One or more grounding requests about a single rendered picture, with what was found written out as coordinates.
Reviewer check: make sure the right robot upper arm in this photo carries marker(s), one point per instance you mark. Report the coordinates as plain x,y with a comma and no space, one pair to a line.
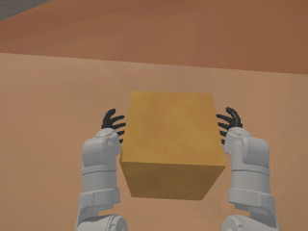
243,223

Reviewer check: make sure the left robot upper arm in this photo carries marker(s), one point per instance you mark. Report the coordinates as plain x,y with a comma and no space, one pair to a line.
112,222

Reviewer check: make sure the carton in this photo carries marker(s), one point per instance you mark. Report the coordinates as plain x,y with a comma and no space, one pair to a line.
171,146

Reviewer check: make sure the robot left hand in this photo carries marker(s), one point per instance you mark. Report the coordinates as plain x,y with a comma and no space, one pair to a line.
108,122

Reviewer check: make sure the left robot forearm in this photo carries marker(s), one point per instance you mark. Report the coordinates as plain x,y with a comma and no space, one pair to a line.
99,186

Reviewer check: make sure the robot right hand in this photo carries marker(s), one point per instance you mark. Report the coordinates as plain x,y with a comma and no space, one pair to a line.
235,121

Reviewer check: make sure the right robot forearm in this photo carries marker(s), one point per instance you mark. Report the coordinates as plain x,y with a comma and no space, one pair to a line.
250,180

